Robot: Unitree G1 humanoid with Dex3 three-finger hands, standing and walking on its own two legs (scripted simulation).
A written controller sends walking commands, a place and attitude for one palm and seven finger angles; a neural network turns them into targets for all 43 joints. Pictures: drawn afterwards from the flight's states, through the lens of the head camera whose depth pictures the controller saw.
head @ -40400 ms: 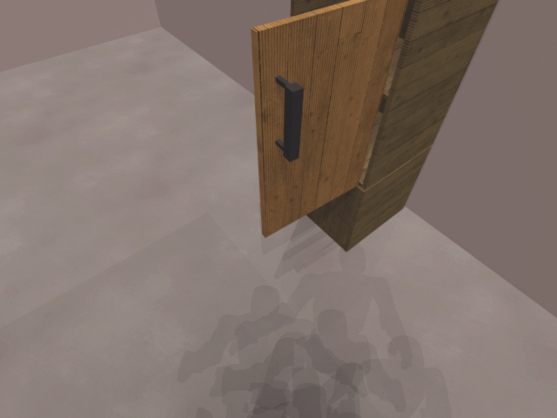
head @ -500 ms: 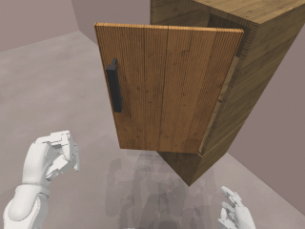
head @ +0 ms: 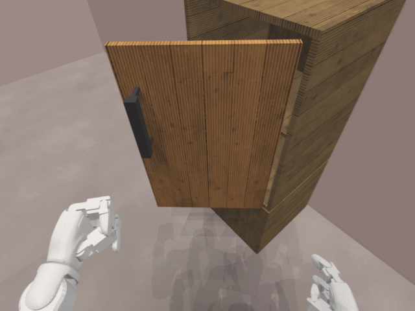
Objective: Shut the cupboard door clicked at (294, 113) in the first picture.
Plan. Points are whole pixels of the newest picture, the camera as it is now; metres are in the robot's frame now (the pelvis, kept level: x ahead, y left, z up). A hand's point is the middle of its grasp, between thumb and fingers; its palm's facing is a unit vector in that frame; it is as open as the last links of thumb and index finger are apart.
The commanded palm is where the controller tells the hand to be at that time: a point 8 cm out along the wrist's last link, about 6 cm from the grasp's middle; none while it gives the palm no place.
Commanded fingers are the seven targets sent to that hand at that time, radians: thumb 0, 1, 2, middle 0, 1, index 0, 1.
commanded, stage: bring the fist close to the handle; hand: left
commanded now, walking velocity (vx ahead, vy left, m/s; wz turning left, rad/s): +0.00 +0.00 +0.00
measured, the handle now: (141, 123) +0.49 +0.20 +0.10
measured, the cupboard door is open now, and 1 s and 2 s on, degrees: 47 47 42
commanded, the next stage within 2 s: push the door shut along its arc in 1.36 s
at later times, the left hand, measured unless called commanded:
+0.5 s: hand (124, 182) +0.31 +0.18 +0.11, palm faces +0.08 -1.00 -0.02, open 3.1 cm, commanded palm +0.29 +0.22 +0.10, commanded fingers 0.00 0.90 0.90 -1.30 -1.50 -1.30 -1.50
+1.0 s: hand (147, 154) +0.39 +0.16 +0.10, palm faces +0.03 -1.00 -0.01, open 3.1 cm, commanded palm +0.36 +0.21 +0.10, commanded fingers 0.00 0.90 0.90 -1.30 -1.50 -1.30 -1.50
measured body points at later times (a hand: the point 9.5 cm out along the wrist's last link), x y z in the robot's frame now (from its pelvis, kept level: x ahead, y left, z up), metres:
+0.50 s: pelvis +0.01 +0.00 +0.00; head +0.03 -0.01 +0.45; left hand +0.30 +0.24 +0.11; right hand +0.17 -0.24 -0.08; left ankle +0.04 +0.12 -0.71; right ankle -0.02 -0.11 -0.71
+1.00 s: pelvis +0.00 +0.01 +0.00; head +0.03 +0.00 +0.45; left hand +0.38 +0.21 +0.11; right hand +0.13 -0.23 -0.10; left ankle +0.04 +0.12 -0.71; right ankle -0.02 -0.11 -0.71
